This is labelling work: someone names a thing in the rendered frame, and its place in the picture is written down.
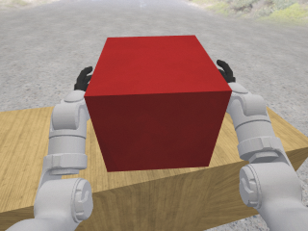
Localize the robot right hand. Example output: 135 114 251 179
217 60 236 84

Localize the robot left upper arm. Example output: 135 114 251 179
6 177 93 231

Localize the carton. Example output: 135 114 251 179
84 35 232 172

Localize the left robot forearm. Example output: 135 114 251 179
34 90 90 216

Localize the robot right upper arm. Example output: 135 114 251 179
239 162 308 231

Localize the right robot forearm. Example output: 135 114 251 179
226 82 303 201

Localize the pedestal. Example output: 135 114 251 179
0 106 308 231

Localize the robot left hand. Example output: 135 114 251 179
74 66 93 91

